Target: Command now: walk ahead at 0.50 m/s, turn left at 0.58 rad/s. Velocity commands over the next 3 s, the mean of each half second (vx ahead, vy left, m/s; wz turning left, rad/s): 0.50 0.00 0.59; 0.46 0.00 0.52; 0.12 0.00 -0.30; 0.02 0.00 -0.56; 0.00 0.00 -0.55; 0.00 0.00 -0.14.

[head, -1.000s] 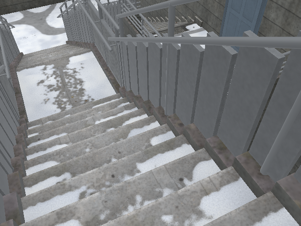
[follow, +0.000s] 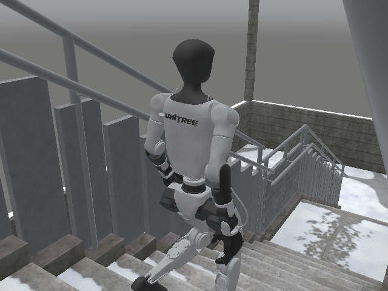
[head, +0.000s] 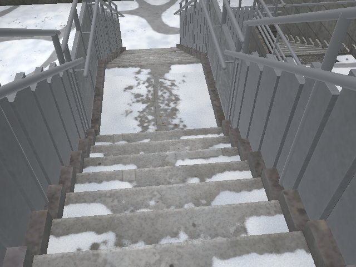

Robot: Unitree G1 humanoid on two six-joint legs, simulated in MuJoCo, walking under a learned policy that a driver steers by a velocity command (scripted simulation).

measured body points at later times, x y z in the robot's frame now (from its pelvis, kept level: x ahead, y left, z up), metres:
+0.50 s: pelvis +0.22 +0.01 -0.07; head +0.23 +0.02 +0.38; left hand -0.01 +0.11 -0.21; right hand +0.44 -0.13 -0.19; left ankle +0.34 +0.20 -0.79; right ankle +0.06 -0.09 -0.73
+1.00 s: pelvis +0.54 +0.12 -0.28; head +0.55 +0.11 +0.17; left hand +0.55 +0.40 -0.38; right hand +0.61 -0.09 -0.43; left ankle +0.35 +0.17 -0.89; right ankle +0.68 +0.08 -1.02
